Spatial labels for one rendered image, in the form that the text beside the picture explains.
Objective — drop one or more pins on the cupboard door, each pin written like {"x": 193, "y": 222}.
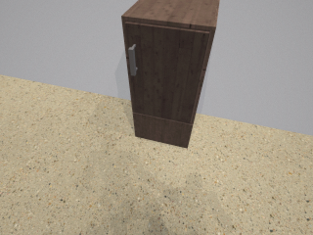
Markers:
{"x": 169, "y": 61}

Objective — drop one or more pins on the handle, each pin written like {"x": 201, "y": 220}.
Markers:
{"x": 132, "y": 60}

